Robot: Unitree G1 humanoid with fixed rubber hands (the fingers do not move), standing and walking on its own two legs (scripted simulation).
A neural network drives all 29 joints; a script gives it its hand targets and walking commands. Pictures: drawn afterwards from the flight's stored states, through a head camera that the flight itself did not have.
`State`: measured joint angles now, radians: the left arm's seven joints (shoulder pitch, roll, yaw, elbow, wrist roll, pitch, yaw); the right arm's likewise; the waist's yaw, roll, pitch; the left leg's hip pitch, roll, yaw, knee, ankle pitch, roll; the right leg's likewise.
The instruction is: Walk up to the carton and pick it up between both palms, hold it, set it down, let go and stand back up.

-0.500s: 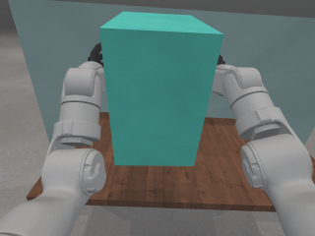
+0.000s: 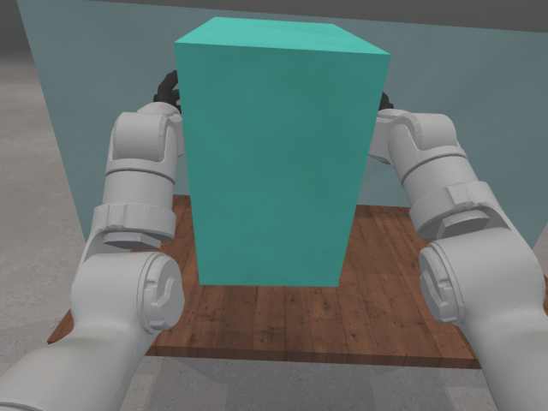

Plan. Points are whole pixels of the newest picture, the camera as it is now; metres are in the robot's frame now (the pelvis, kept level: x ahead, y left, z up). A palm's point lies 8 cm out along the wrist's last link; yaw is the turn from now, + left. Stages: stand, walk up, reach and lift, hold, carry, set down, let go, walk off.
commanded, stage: hold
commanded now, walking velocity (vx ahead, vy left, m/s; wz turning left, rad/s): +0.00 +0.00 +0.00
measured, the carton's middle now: (272, 142) +0.40 +0.00 +0.31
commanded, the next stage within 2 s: none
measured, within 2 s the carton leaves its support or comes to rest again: neither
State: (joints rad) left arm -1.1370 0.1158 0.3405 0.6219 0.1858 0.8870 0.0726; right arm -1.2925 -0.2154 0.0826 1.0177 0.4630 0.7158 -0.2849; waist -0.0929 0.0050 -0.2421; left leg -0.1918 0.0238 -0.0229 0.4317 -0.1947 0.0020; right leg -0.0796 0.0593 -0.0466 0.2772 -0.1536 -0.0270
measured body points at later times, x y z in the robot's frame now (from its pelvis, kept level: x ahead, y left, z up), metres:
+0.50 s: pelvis +0.00 +0.00 +0.00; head -0.11 +0.02 +0.43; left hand +0.38 +0.14 +0.35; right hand +0.37 -0.14 +0.35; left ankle +0.03 +0.11 -0.75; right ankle +0.00 -0.10 -0.75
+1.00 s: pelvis +0.00 +0.00 +0.00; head -0.11 +0.02 +0.43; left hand +0.38 +0.14 +0.35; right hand +0.37 -0.14 +0.35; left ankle +0.03 +0.11 -0.75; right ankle +0.00 -0.10 -0.75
